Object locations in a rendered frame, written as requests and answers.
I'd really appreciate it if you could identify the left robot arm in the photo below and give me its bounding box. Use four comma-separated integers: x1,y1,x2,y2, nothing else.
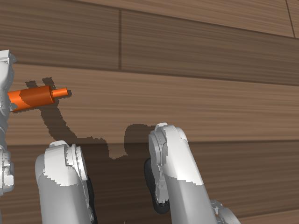
0,90,14,224

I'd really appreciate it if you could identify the left robot hand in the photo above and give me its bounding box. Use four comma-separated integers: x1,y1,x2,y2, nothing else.
0,50,18,112

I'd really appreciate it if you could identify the right robot foot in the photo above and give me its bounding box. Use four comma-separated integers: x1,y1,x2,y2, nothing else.
144,158,170,214

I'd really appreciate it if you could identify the left robot foot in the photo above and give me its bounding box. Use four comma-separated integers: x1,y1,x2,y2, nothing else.
86,175,98,224

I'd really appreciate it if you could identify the right robot hand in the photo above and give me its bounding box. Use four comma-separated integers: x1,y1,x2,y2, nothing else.
210,200,241,224

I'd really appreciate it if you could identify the bottle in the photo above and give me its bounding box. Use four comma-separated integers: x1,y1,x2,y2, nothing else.
7,85,69,112

